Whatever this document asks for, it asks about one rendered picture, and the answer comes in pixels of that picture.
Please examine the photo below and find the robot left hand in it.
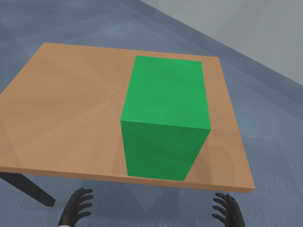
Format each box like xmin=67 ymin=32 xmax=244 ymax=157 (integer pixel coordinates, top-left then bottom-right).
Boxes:
xmin=58 ymin=187 xmax=94 ymax=227

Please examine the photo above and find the robot right hand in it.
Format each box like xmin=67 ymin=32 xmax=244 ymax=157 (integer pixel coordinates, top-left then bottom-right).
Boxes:
xmin=212 ymin=192 xmax=245 ymax=227

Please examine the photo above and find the carton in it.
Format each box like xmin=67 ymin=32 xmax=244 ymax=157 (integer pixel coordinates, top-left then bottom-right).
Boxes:
xmin=120 ymin=55 xmax=211 ymax=182

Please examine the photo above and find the table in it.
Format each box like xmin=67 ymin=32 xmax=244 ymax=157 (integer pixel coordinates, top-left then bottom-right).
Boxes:
xmin=0 ymin=43 xmax=256 ymax=207

